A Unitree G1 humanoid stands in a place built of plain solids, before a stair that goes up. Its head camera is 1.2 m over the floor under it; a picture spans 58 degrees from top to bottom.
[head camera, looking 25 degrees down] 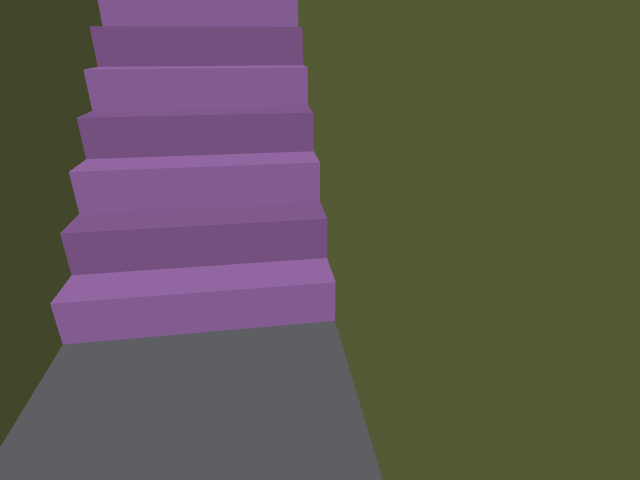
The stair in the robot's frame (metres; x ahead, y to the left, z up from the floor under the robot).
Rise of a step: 0.21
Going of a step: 0.24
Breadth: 1.25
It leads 8 degrees to the left of straight ahead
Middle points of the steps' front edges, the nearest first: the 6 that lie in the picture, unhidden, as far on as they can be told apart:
1.59 0.52 0.21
1.83 0.56 0.42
2.06 0.59 0.63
2.30 0.63 0.84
2.54 0.66 1.05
2.78 0.69 1.26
